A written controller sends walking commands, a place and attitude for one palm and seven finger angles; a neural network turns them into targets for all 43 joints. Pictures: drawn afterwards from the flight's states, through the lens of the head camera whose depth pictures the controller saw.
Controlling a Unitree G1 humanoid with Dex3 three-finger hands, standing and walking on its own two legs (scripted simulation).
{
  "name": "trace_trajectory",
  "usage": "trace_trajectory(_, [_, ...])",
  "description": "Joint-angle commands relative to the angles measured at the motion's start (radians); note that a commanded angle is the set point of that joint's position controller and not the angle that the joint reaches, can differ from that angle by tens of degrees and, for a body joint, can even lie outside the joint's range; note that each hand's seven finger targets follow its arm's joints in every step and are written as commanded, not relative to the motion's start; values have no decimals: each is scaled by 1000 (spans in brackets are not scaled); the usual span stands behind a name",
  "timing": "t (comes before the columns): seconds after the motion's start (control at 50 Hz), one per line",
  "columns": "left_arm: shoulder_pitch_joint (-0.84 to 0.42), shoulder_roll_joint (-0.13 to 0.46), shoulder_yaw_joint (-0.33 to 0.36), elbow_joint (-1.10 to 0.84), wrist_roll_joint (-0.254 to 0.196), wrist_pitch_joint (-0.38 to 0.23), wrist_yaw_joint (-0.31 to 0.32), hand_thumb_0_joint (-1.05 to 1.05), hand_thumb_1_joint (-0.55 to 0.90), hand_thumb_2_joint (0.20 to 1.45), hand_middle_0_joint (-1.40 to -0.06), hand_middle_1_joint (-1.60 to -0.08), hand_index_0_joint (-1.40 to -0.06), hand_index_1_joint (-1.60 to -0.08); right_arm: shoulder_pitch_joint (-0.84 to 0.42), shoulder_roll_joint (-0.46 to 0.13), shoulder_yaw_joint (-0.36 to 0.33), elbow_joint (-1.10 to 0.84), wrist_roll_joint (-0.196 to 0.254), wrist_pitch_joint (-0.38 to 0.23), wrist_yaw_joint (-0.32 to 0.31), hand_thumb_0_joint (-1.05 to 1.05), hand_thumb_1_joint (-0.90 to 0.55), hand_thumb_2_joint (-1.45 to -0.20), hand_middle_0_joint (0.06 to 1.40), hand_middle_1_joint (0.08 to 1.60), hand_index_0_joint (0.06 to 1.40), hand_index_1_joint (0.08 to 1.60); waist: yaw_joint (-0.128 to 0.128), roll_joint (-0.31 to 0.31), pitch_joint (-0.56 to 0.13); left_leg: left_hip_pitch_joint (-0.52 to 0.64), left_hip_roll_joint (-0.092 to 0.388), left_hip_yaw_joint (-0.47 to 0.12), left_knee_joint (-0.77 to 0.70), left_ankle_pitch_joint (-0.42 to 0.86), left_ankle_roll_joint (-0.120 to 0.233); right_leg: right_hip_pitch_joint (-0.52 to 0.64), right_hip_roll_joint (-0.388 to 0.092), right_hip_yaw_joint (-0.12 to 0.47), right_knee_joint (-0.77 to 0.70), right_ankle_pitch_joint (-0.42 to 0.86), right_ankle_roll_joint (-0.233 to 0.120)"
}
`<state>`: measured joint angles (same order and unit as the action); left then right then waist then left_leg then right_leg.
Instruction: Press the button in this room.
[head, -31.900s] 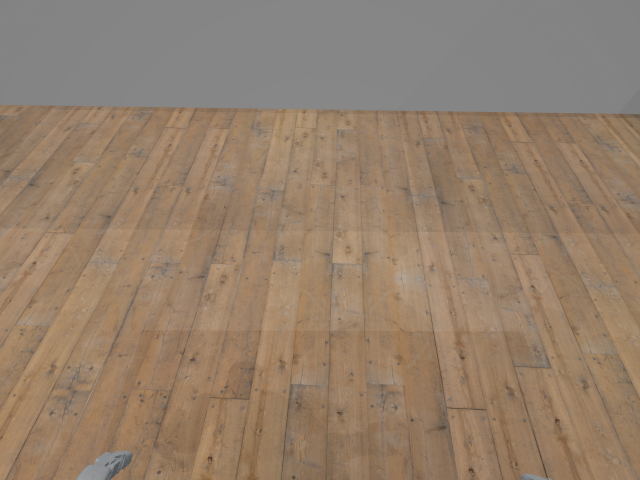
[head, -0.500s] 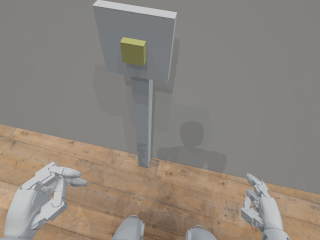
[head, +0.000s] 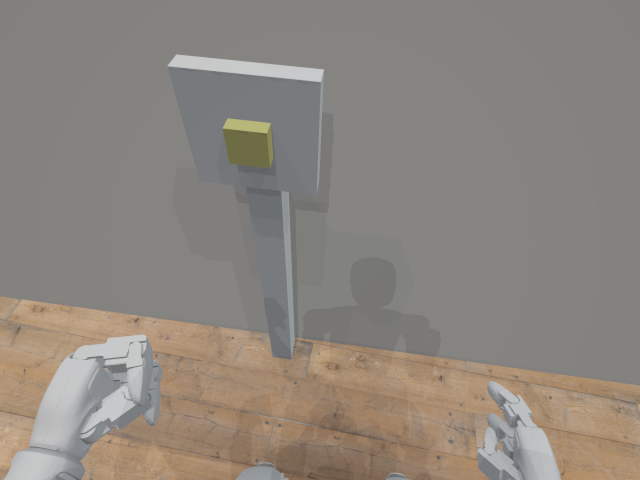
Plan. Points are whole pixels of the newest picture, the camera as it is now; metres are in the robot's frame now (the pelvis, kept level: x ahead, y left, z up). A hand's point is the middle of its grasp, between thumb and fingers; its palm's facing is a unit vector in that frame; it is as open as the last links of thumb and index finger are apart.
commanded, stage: raise the hand and make a fist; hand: left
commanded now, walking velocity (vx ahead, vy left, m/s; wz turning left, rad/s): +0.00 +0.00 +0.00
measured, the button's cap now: (250, 142) +0.51 +0.14 +0.14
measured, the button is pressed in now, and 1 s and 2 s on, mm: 0 0 0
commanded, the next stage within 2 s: aim a knuckle at the button in 0.94 s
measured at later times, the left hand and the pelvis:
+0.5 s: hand (128, 331) +0.23 +0.20 +0.14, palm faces -0.01 -1.00 -0.09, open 3.1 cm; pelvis +0.01 -0.01 +0.03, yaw +1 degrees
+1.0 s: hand (147, 327) +0.24 +0.19 +0.14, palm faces -0.03 -1.00 -0.08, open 3.1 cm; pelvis +0.01 -0.02 +0.04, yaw +0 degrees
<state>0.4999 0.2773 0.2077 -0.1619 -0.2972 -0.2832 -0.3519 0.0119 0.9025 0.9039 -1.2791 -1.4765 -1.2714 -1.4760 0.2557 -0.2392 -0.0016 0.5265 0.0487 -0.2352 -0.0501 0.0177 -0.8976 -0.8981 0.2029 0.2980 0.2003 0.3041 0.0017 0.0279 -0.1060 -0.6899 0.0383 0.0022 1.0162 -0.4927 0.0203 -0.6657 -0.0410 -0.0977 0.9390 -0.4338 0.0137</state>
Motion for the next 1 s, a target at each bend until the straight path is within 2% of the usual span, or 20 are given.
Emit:
trace_trajectory(0.0, [-65,151,143,-276,-50,-73,44,0,900,900,-1300,-1500,-1300,-1500,-76,-107,-36,-168,7,-66,-13,0,-900,-900,200,300,200,300,18,90,-168,162,-27,-49,-243,253,-12,145,56,8,-150,134,-37])
trace_trajectory(0.06, [-83,123,119,-216,-49,-38,56,0,900,900,-1300,-1500,-1300,-1500,-77,-112,-31,-157,10,-64,-12,0,-900,-900,200,300,200,300,2,89,-103,161,-26,-53,-267,215,-16,136,56,-1,-176,116,-33])
trace_trajectory(0.08, [-78,120,110,-166,-43,-17,51,0,900,900,-1300,-1500,-1300,-1500,-77,-116,-30,-153,10,-62,-12,0,-900,-900,200,300,200,300,-2,26,-83,149,-24,-54,-272,212,-12,150,60,1,-190,114,-32])
trace_trajectory(0.1, [-86,107,86,-166,-37,-1,42,0,900,900,-1300,-1500,-1300,-1500,-76,-122,-29,-158,13,-62,-12,0,-900,-900,200,300,200,300,-5,49,-77,155,-27,-47,-278,212,-11,154,56,4,-200,121,-30])
trace_trajectory(0.16, [-130,130,75,-150,-21,50,23,0,900,900,-1300,-1500,-1300,-1500,-70,-131,-24,-166,15,-66,-15,0,-900,-900,200,300,200,300,-8,36,-62,170,-25,-48,-301,200,-7,166,52,6,-228,118,-28])
trace_trajectory(0.28, [-240,214,159,-213,-41,35,27,0,900,900,-1300,-1500,-1300,-1500,-69,-131,-9,-154,4,-82,-26,0,-900,-900,200,300,200,300,7,18,-113,240,-29,-42,-319,266,-2,245,53,17,-258,178,-29])
trace_trajectory(0.34, [-267,189,159,-195,-58,18,30,0,900,900,-1300,-1500,-1300,-1500,-69,-126,-4,-139,6,-90,-27,0,-900,-900,200,300,200,300,7,35,-106,265,-31,-38,-335,285,-7,263,50,13,-270,207,-28])
trace_trajectory(0.38, [-277,174,140,-145,-60,34,21,0,900,900,-1300,-1500,-1300,-1500,-70,-132,-2,-127,9,-90,-25,0,-900,-900,200,300,200,300,1,15,-74,256,-32,-35,-341,264,-6,266,51,17,-290,190,-26])
trace_trajectory(0.42, [-287,171,123,-119,-53,62,4,0,900,900,-1300,-1500,-1300,-1500,-70,-139,-4,-122,14,-91,-28,0,-900,-900,200,300,200,300,2,40,-76,272,-34,-31,-352,273,-4,275,45,22,-303,210,-25])
trace_trajectory(0.5, [-331,185,112,-115,-52,111,-23,0,900,900,-1300,-1500,-1300,-1500,-77,-143,-4,-125,17,-94,-34,0,-900,-900,200,300,200,300,3,19,-79,294,-36,-27,-370,291,3,309,39,31,-333,236,-22])
trace_trajectory(0.54, [-342,207,143,-117,-55,120,-20,0,900,900,-1300,-1500,-1300,-1500,-79,-141,-3,-126,14,-96,-37,0,-900,-900,200,300,200,300,11,11,-93,310,-38,-25,-379,304,3,329,39,30,-339,250,-21])
trace_trajectory(0.6, [-320,210,173,-101,-66,108,-13,0,900,900,-1300,-1500,-1300,-1500,-80,-138,-4,-124,9,-94,-34,0,-900,-900,200,300,200,300,21,-42,-91,303,-40,-19,-380,338,2,354,39,35,-344,291,-19])
trace_trajectory(0.64, [-319,196,173,-102,-68,94,-5,0,900,900,-1300,-1500,-1300,-1500,-81,-134,-5,-121,10,-93,-32,0,-900,-900,200,300,200,300,24,-4,-85,316,-42,-14,-387,335,-3,348,40,30,-343,290,-20])
trace_trajectory(0.68, [-324,190,167,-92,-66,88,2,0,900,900,-1300,-1500,-1300,-1500,-82,-134,-5,-117,7,-92,-29,0,-900,-900,200,300,200,300,23,-17,-76,311,-42,-10,-386,333,-1,353,42,38,-349,286,-19])
trace_trajectory(0.74, [-336,177,139,-123,-49,74,2,0,900,900,-1300,-1500,-1300,-1500,-75,-134,-8,-114,9,-95,-25,0,-900,-900,200,300,200,300,16,46,-98,342,-43,-6,-391,356,-2,356,37,34,-343,320,-22])
trace_trajectory(0.8, [-338,171,122,-107,-39,75,0,0,900,900,-1300,-1500,-1300,-1500,-71,-137,-11,-111,8,-94,-26,0,-900,-900,200,300,200,300,6,1,-75,335,-40,-8,-391,345,2,343,40,37,-352,314,-18])
trace_trajectory(0.86, [-349,193,139,-119,-32,64,1,0,900,900,-1300,-1500,-1300,-1500,-75,-138,-12,-109,8,-94,-28,0,-900,-900,200,300,200,300,10,24,-77,348,-40,-12,-401,339,0,340,40,32,-351,298,-21])
trace_trajectory(0.88, [-353,203,149,-106,-37,65,3,0,900,900,-1300,-1500,-1300,-1500,-75,-140,-9,-106,5,-92,-29,0,-900,-900,200,300,200,300,9,-12,-63,332,-40,-11,-398,333,2,347,43,37,-356,292,-20])
trace_trajectory(0.9, [-358,203,155,-110,-38,62,2,0,900,900,-1300,-1500,-1300,-1500,-79,-139,-10,-109,6,-91,-30,0,-900,-900,200,300,200,300,15,11,-83,338,-42,-10,-404,326,1,351,39,40,-357,281,-20])
trace_trajectory(0.98, [-349,192,161,-100,-51,54,3,0,900,900,-1300,-1500,-1300,-1500,-85,-134,-7,-105,6,-93,-31,0,-900,-900,200,300,200,300,19,5,-88,348,-43,-8,-403,343,1,363,42,39,-358,304,-20])
